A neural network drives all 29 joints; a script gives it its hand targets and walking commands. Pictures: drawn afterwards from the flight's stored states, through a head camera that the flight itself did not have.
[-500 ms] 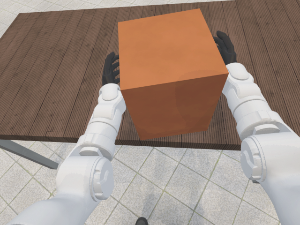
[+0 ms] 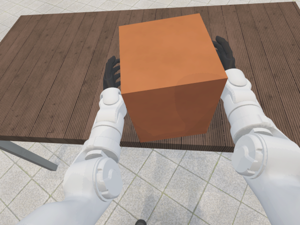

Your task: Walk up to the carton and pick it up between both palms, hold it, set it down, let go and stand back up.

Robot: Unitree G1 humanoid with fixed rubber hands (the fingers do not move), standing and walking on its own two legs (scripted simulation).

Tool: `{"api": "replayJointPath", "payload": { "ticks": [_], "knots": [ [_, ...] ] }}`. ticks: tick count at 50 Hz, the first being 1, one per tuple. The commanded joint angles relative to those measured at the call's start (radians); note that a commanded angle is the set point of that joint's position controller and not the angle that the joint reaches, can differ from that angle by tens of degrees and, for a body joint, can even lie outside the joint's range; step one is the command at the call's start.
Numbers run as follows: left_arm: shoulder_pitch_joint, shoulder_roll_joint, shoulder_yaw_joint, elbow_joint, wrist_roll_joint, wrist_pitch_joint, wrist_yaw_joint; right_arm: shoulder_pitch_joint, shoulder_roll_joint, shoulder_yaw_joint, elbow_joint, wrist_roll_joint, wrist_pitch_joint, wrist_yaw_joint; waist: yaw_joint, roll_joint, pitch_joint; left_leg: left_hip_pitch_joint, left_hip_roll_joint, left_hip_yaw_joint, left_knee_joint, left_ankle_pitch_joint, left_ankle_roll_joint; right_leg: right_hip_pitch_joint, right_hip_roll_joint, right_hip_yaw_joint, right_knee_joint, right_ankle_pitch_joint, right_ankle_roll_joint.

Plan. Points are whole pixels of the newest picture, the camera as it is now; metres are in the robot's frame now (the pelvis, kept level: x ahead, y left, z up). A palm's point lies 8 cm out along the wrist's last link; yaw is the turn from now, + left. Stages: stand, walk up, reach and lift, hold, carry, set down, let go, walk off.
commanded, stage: reach and lift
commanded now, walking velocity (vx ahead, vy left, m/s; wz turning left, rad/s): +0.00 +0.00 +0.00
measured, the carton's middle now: (166, 84) +0.47 +0.06 +0.06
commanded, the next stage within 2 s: none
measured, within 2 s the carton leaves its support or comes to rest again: leaves its support in 1.58 s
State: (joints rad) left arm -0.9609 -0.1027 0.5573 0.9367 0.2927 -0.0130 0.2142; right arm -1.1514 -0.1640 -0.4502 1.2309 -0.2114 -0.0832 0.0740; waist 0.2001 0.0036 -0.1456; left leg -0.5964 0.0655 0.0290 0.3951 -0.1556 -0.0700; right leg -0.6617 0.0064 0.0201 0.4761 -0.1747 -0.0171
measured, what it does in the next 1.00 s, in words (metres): stands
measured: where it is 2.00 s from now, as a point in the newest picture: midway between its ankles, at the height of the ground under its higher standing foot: outside the picture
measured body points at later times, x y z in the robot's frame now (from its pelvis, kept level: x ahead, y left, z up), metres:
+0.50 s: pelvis +0.00 +0.00 +0.00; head +0.11 -0.02 +0.44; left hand +0.44 +0.21 +0.08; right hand +0.52 -0.08 +0.09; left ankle -0.01 +0.16 -0.73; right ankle +0.01 -0.10 -0.73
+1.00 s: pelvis +0.00 +0.00 +0.00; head +0.10 -0.02 +0.44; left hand +0.43 +0.21 +0.08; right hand +0.52 -0.08 +0.10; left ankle -0.01 +0.16 -0.73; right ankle +0.01 -0.10 -0.73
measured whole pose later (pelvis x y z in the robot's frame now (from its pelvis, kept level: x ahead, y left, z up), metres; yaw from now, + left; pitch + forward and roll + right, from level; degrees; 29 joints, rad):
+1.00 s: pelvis +0.00 +0.00 +0.00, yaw +0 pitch +20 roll +1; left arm -0.92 -0.12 0.57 0.93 0.26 -0.06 0.21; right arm -1.14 -0.17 -0.43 1.31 -0.22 -0.21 0.06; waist 0.20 0.00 -0.17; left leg -0.59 0.07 0.03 0.39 -0.15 -0.07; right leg -0.66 0.01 0.02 0.48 -0.17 -0.02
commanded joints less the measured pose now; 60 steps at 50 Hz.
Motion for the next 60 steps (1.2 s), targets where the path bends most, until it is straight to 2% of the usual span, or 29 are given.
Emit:
{"api": "replayJointPath", "payload": {
  "ticks": [1,6,8,10,11,14,15,16,17,18,19,21,22,24,25,26,27,28,29,32,40,45,46,47,55,57,58,59,60],
  "knots": [
    [-0.446,-0.353,-0.103,-0.17,0.031,-0.041,-0.11,-0.418,0.467,0.14,0.004,-0.155,-0.053,0.105,0.048,-0.202,-0.749,0.239,-0.082,0.144,0.017,0.467,0.051,0.647,0.061,-0.089,-0.039,0.501,0.032],
    [-0.456,-0.36,-0.1,-0.159,0.029,-0.043,-0.11,-0.423,0.482,0.138,0.002,-0.158,-0.053,0.104,0.048,-0.213,-0.739,0.194,-0.082,0.148,0.007,0.444,0.056,0.674,0.056,-0.084,-0.028,0.513,0.032],
    [-0.452,-0.365,-0.105,-0.155,0.034,-0.043,-0.111,-0.411,0.488,0.138,0.008,-0.157,-0.058,0.106,0.05,-0.189,-0.755,0.208,-0.079,0.143,0.008,0.448,0.057,0.666,0.052,-0.083,-0.034,0.513,0.029],
    [-0.448,-0.36,-0.105,-0.163,0.028,-0.042,-0.111,-0.406,0.482,0.132,0.017,-0.157,-0.053,0.102,0.04,-0.214,-0.74,0.217,-0.078,0.138,0.01,0.458,0.06,0.657,0.055,-0.084,-0.035,0.516,0.035],
    [-0.472,-0.36,-0.103,-0.162,0.028,-0.044,-0.11,-0.425,0.498,0.133,0.012,-0.154,-0.054,0.105,0.05,-0.203,-0.752,0.207,-0.081,0.147,0.012,0.445,0.055,0.663,0.054,-0.083,-0.037,0.499,0.034],
    [-0.455,-0.364,-0.102,-0.152,0.024,-0.041,-0.106,-0.421,0.49,0.125,0.012,-0.154,-0.051,0.108,0.046,-0.214,-0.74,0.221,-0.077,0.143,0.012,0.436,0.056,0.648,0.057,-0.086,-0.045,0.472,0.034],
    [-0.462,-0.358,-0.107,-0.152,0.017,-0.04,-0.105,-0.421,0.492,0.121,0.01,-0.159,-0.05,0.107,0.043,-0.226,-0.747,0.202,-0.079,0.146,0.009,0.422,0.058,0.659,0.056,-0.083,-0.043,0.471,0.038],
    [-0.46,-0.369,-0.108,-0.165,0.013,-0.043,-0.105,-0.417,0.487,0.114,0.004,-0.16,-0.051,0.103,0.022,-0.224,-0.755,0.213,-0.082,0.139,0.012,0.433,0.058,0.655,0.054,-0.091,-0.042,0.489,0.038],
    [-0.455,-0.362,-0.097,-0.146,0.026,-0.04,-0.108,-0.408,0.493,0.124,0.016,-0.163,-0.049,0.103,0.04,-0.218,-0.738,0.209,-0.077,0.138,0.011,0.446,0.062,0.656,0.052,-0.084,-0.039,0.502,0.033],
    [-0.451,-0.37,-0.114,-0.159,0.02,-0.041,-0.109,-0.412,0.493,0.131,0.015,-0.153,-0.05,0.104,0.042,-0.202,-0.746,0.206,-0.078,0.145,0.005,0.438,0.055,0.66,0.052,-0.086,-0.032,0.5,0.036],
    [-0.458,-0.376,-0.116,-0.162,0.016,-0.044,-0.107,-0.416,0.491,0.125,0.011,-0.162,-0.057,0.105,0.032,-0.21,-0.769,0.222,-0.075,0.139,0.009,0.448,0.057,0.657,0.053,-0.091,-0.039,0.497,0.038],
    [-0.458,-0.37,-0.105,-0.159,0.015,-0.047,-0.105,-0.421,0.502,0.129,0.001,-0.155,-0.057,0.106,0.038,-0.224,-0.76,0.199,-0.078,0.142,0.008,0.438,0.06,0.656,0.053,-0.087,-0.033,0.504,0.041],
    [-0.464,-0.37,-0.108,-0.161,0.018,-0.047,-0.104,-0.426,0.501,0.128,-0.001,-0.154,-0.055,0.106,0.042,-0.21,-0.769,0.219,-0.077,0.141,0.013,0.447,0.059,0.644,0.054,-0.088,-0.033,0.493,0.041],
    [-0.479,-0.378,-0.12,-0.163,0.008,-0.05,-0.104,-0.427,0.498,0.115,0.013,-0.164,-0.055,0.105,0.027,-0.216,-0.771,0.207,-0.076,0.136,0.015,0.435,0.058,0.643,0.052,-0.085,-0.034,0.486,0.038],
    [-0.467,-0.37,-0.11,-0.161,0.011,-0.051,-0.104,-0.412,0.507,0.122,0.023,-0.16,-0.056,0.106,0.038,-0.214,-0.77,0.219,-0.078,0.139,0.017,0.446,0.061,0.642,0.052,-0.082,-0.032,0.502,0.039],
    [-0.467,-0.385,-0.12,-0.166,0.008,-0.051,-0.104,-0.42,0.494,0.119,0.02,-0.165,-0.06,0.105,0.024,-0.205,-0.773,0.227,-0.072,0.135,0.02,0.469,0.056,0.632,0.053,-0.091,-0.032,0.509,0.041],
    [-0.451,-0.389,-0.118,-0.161,0.012,-0.048,-0.103,-0.418,0.501,0.12,0.019,-0.159,-0.062,0.106,0.031,-0.201,-0.767,0.235,-0.074,0.139,0.018,0.469,0.056,0.63,0.051,-0.09,-0.038,0.507,0.04],
    [-0.459,-0.388,-0.129,-0.166,0.0,-0.052,-0.1,-0.421,0.494,0.117,0.021,-0.167,-0.061,0.103,0.016,-0.219,-0.761,0.214,-0.074,0.131,0.019,0.474,0.056,0.633,0.057,-0.09,-0.038,0.513,0.04],
    [-0.45,-0.396,-0.13,-0.161,0.002,-0.048,-0.103,-0.418,0.495,0.119,0.029,-0.164,-0.06,0.106,0.025,-0.202,-0.765,0.233,-0.072,0.133,0.015,0.477,0.056,0.631,0.054,-0.088,-0.042,0.504,0.037],
    [-0.476,-0.405,-0.14,-0.163,-0.006,-0.063,-0.102,-0.45,0.508,0.15,0.011,-0.162,-0.082,0.102,0.034,-0.229,-0.8,0.194,-0.077,0.134,0.018,0.463,0.056,0.663,0.055,-0.087,-0.018,0.546,0.046],
    [-0.536,-0.441,-0.189,-0.184,-0.023,-0.098,-0.1,-0.457,0.509,0.168,0.08,-0.172,-0.137,0.094,0.021,-0.208,-0.827,0.243,-0.062,0.121,0.027,0.526,0.04,0.641,0.063,-0.105,-0.024,0.585,0.047],
    [-0.557,-0.45,-0.22,-0.144,-0.047,-0.113,-0.096,-0.477,0.504,0.181,0.12,-0.163,-0.177,0.087,0.023,-0.223,-0.842,0.226,-0.06,0.117,0.029,0.484,0.039,0.629,0.07,-0.111,-0.024,0.574,0.05],
    [-0.553,-0.446,-0.212,-0.132,-0.035,-0.112,-0.098,-0.47,0.5,0.183,0.14,-0.158,-0.179,0.086,0.028,-0.206,-0.829,0.237,-0.06,0.121,0.024,0.474,0.038,0.622,0.067,-0.115,-0.032,0.554,0.047],
    [-0.547,-0.454,-0.216,-0.127,-0.038,-0.111,-0.098,-0.47,0.503,0.187,0.138,-0.157,-0.183,0.085,0.026,-0.224,-0.809,0.233,-0.062,0.125,0.019,0.472,0.038,0.622,0.069,-0.115,-0.035,0.553,0.047],
    [-0.595,-0.451,-0.264,-0.125,-0.06,-0.119,-0.097,-0.489,0.517,0.223,0.175,-0.124,-0.216,0.07,0.024,-0.2,-0.851,0.234,-0.066,0.122,0.028,0.468,0.033,0.624,0.069,-0.115,-0.03,0.578,0.043],
    [-0.594,-0.458,-0.284,-0.111,-0.072,-0.115,-0.097,-0.5,0.51,0.228,0.183,-0.12,-0.221,0.068,0.008,-0.202,-0.852,0.223,-0.063,0.117,0.025,0.459,0.033,0.613,0.068,-0.119,-0.033,0.576,0.045],
    [-0.606,-0.452,-0.286,-0.118,-0.073,-0.116,-0.099,-0.495,0.52,0.234,0.196,-0.105,-0.216,0.066,0.018,-0.192,-0.844,0.231,-0.066,0.119,0.024,0.453,0.032,0.614,0.069,-0.116,-0.036,0.559,0.04],
    [-0.61,-0.454,-0.291,-0.113,-0.079,-0.116,-0.098,-0.497,0.521,0.234,0.187,-0.106,-0.218,0.067,0.012,-0.212,-0.85,0.22,-0.064,0.119,0.023,0.452,0.032,0.613,0.072,-0.12,-0.037,0.56,0.04],
    [-0.611,-0.457,-0.304,-0.13,-0.084,-0.111,-0.1,-0.467,0.524,0.236,0.208,-0.1,-0.215,0.062,0.006,-0.187,-0.851,0.24,-0.062,0.114,0.026,0.466,0.026,0.617,0.071,-0.117,-0.038,0.559,0.036]
  ]
}}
